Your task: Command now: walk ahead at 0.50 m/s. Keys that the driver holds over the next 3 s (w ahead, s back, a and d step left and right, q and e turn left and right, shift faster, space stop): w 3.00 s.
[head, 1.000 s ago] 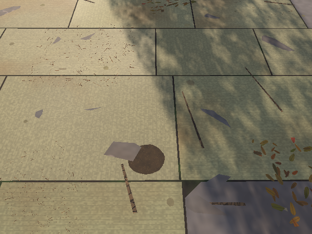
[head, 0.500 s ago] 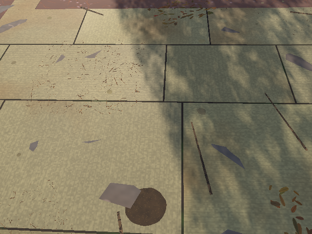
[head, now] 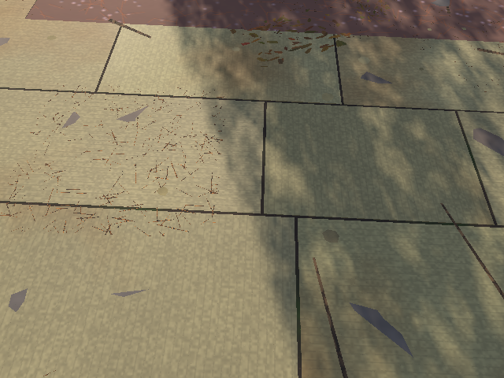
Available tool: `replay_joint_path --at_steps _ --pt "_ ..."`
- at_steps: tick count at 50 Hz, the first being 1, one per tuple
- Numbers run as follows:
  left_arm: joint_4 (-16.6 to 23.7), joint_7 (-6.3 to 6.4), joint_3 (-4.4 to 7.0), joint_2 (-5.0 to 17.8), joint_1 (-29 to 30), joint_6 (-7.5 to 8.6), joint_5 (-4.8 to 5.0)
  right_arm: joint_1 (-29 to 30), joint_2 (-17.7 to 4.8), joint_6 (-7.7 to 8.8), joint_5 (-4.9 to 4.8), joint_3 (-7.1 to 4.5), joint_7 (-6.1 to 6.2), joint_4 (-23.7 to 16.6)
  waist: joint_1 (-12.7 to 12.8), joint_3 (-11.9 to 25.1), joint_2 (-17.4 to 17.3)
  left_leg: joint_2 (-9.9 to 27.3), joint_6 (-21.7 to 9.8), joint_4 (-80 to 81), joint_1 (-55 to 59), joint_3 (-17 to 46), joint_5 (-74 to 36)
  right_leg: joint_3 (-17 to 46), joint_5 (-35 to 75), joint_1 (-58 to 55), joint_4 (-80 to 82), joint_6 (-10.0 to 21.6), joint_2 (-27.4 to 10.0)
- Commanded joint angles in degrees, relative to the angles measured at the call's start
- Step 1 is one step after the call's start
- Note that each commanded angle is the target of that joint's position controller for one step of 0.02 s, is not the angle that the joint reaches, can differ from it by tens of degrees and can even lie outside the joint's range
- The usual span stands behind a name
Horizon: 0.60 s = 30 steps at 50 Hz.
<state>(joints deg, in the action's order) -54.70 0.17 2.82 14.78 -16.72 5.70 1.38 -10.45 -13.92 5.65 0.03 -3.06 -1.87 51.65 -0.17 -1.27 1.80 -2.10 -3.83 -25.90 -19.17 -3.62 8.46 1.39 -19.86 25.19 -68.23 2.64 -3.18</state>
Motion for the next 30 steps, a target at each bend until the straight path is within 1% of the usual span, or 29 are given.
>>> replay_joint_path --at_steps 1,2,4,6,9,12,15,17,18,19,20,21,22,23,24,25,26,27,28,29,30 --pt "2.88 0.59 1.32 2.94 -2.59 -0.6 -0.45 -1.34 -4.77 0.99 0.41 -0.76 -0.17 -1.42 1.23 3.19 -6.26 14.95 -9.85 16.79 7.98 16.57 -5.68 2.45 4.8 8.15 2.2 0.13 -5.5" --pt "3.19 0.69 1.37 2.68 -2.08 -1.01 -0.57 -2.39 -5.68 1.14 0.33 -0.97 0.04 -0.78 1.51 2.25 -5.9 14.81 -10.31 17.82 7.14 15.04 -7.46 2.16 6.28 8.92 3.94 -0.31 -5.73" --pt "4.71 0.88 1.65 3.23 1.98 -1.31 -0.95 -4.24 -7.36 1.14 0.33 -1.37 0.78 0.1 1.05 0.62 -4.72 14.85 -10.57 19.06 8.0 13.21 -9.94 2.01 11.31 13.02 9.43 -1.38 -6.06" --pt "6.03 0.73 1.71 3.03 6.21 -1.21 -1.21 -6.18 -7.61 0.75 0.12 -1.36 1.47 0.86 0.01 -0.09 -4.42 14.29 -9.71 19.42 9.99 11.44 -11.27 1.72 17.47 15.66 15.99 -2.03 -5.9" --pt "7.58 0.12 1.31 1.95 12.06 -0.82 -0.97 -8.58 -7.94 0.36 -0.3 -1.26 1.98 1.76 -1.77 -1.11 -4.9 12.69 -7.95 19.73 11.28 8.3 -10.84 0.2 25.04 14.29 26.3 -2.05 -4.33" --pt "9.12 -0.59 0.84 1.63 17.53 -0.59 -0.54 -11.82 -8.46 0.02 -0.73 -1.35 2.13 3.26 -3.77 -2.54 -4.84 13.34 -7.6 19.22 14.8 7.65 -9.11 -1.01 26.45 13.74 32.72 -2.0 -2.87" --pt "11.01 -1.65 0.56 1.92 21.68 -0.14 -0.19 -14.26 -8.73 -0.84 -0.88 -1.61 2.28 4.8 -4.79 -3.94 -4.98 15.81 -7.51 16.49 20.87 8.18 -10.33 -1.04 22.72 15.52 36.54 -1.08 -2.15" --pt "11.77 -2.32 0.65 2.71 21.93 0.28 -0.1 -14.11 -9.32 -1.36 -1.04 -1.97 2.52 5.24 -3.86 -3.68 -5.73 17.38 -6.81 13.83 23.79 8.65 -14.06 -1.25 18.6 14.1 38.33 0.31 -1.49" --pt "11.56 -2.5 0.93 3.52 20.34 0.44 -0.08 -13.43 -9.68 -1.59 -1.09 -2.15 2.6 5.21 -2.66 -2.69 -6.33 17.62 -6.23 11.96 24.4 8.55 -18.2 -1.86 16.64 10.96 39.13 1.1 -0.66" --pt "10.75 -2.49 1.55 4.8 16.82 0.59 -0.16 -12.08 -10.23 -1.8 -1.13 -2.31 2.64 4.92 -0.41 -0.45 -7.13 17.05 -5.5 8.1 24.18 7.76 -27.0 -3.32 15.36 4.83 39.84 2.09 1.08" --pt "8.37 -2.26 2.73 6.73 9.19 0.63 -0.38 -10.71 -9.73 -2.08 -1.13 -2.1 2.62 4.58 3.62 4.0 -6.75 14.55 -4.23 -0.46 22.39 5.64 -35.2 -4.96 16.17 -5.86 41.03 3.54 3.09" --pt "5.41 -1.77 4.13 10.22 -1.74 0.61 -0.81 -10.26 -7.99 -2.08 -0.59 -1.33 2.59 3.61 7.73 11.55 -4.45 11.44 -2.33 -14.41 13.46 3.32 -30.42 -0.39 18.06 -23.06 38.92 6.37 -1.09" --pt "3.82 -1.46 5.62 16.12 -9.69 0.26 -1.71 -16.39 -1.8 -1.04 -0.17 0.6 2.02 2.79 6.8 20.79 8.51 2.25 2.12 -38.17 -10.66 0.34 -6.49 24.5 11.16 -47.21 41.05 15.27 -16.28" --pt "3.55 -1.59 4.31 12.44 -10.22 0.08 -1.2 -16.05 -2.35 0.5 -0.73 0.7 1.63 3.61 6.94 24.64 12.17 -0.8 1.95 -47.89 -19.57 8.61 23.72 40.43 6.67 -50.07 49.84 17.45 -20.3" --pt "4.23 -1.53 3.18 9.16 -5.43 0.16 -0.83 -10.85 -7.73 1.42 -2.34 -0.79 1.35 2.16 6.4 16.32 8.76 3.05 0.71 -51.98 -24.73 10.31 21.49 33.03 4.43 -43.32 50.68 14.17 -18.16" --pt "5.57 -1.44 2.51 7.22 -0.17 0.1 -0.88 -6.83 -8.25 1.71 -2.74 -0.87 1.5 1.04 4.84 10.36 4.99 6.28 0.11 -50.26 -24.58 8.41 16.09 24.86 7.21 -34.28 51.96 12.16 -16.0" --pt "6.02 -1.7 1.94 5.5 3.63 0.15 -1.26 -4.8 -7.63 1.46 -2.01 -1.12 1.89 0.78 3.07 5.99 1.54 8.38 0.26 -46.34 -22.26 7.36 11.87 19.18 11.04 -25.63 54.27 11.15 -13.65" --pt "6.13 -1.89 1.47 4.03 5.57 0.41 -1.73 -5.46 -6.88 0.65 -1.41 -1.53 2.23 1.03 0.94 4.11 2.23 10.19 0.31 -42.79 -18.44 7.74 9.08 15.07 13.38 -19.94 56.28 10.04 -11.51" --pt "5.78 -2.09 1.34 3.55 6.02 0.52 -1.92 -6.89 -5.43 -0.24 -1.26 -1.46 2.33 1.45 -0.31 3.53 3.09 10.7 0.53 -41.01 -15.44 7.69 7.61 12.88 13.97 -16.56 58.05 9.89 -10.39" --pt "5.26 -2.08 1.45 3.94 5.37 0.71 -1.8 -7.74 -4.1 -0.9 -1.15 -1.35 2.43 1.77 -0.85 3.07 3.04 10.84 0.9 -39.58 -14.35 7.23 6.81 11.18 15.57 -14.7 59.29 10.36 -9.91" --pt "4.65 -1.88 1.65 4.8 4.39 0.88 -1.74 -7.39 -3.76 -1.32 -1.02 -1.39 2.55 1.57 -1.16 2.26 2.7 11.04 1.38 -37.89 -15.01 6.96 5.25 9.65 17.33 -13.85 60.3 10.86 -9.73"
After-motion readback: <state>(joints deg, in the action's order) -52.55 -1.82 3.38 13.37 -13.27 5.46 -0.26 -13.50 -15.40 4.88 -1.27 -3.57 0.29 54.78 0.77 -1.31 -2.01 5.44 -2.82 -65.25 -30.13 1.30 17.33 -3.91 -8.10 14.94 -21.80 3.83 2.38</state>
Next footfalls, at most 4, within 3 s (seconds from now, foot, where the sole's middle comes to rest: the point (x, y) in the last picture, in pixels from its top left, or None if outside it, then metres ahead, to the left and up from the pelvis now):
0.42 right None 0.40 -0.15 -0.77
0.98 left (221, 297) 0.70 0.09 -0.77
1.54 right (297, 209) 1.02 -0.14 -0.77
2.08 left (225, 143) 1.32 0.10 -0.77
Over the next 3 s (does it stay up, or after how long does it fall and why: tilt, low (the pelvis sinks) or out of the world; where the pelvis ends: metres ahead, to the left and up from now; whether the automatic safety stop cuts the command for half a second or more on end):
stays up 1.65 -0.05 0.01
